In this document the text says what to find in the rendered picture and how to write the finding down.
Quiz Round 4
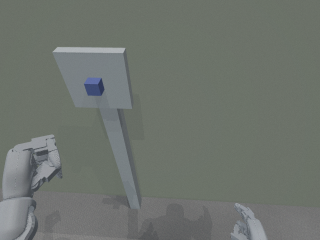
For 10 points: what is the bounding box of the robot left hand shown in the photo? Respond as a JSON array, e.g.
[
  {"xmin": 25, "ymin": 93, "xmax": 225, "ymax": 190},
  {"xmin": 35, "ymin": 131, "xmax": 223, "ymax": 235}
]
[{"xmin": 2, "ymin": 134, "xmax": 63, "ymax": 200}]

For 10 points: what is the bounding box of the panel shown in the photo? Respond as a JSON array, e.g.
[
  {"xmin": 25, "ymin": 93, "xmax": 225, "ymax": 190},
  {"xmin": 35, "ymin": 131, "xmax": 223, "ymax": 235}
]
[{"xmin": 52, "ymin": 47, "xmax": 142, "ymax": 210}]

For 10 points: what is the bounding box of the left robot forearm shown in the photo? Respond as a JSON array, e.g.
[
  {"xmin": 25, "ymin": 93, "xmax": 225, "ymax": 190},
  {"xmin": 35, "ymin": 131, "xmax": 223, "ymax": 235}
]
[{"xmin": 0, "ymin": 197, "xmax": 38, "ymax": 240}]

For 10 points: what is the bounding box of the button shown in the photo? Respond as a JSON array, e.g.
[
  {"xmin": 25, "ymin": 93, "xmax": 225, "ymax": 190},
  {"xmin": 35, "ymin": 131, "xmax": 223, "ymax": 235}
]
[{"xmin": 84, "ymin": 77, "xmax": 105, "ymax": 96}]

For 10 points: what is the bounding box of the robot right hand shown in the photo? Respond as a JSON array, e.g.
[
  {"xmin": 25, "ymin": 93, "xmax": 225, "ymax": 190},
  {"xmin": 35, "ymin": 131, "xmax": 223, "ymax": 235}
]
[{"xmin": 230, "ymin": 203, "xmax": 268, "ymax": 240}]

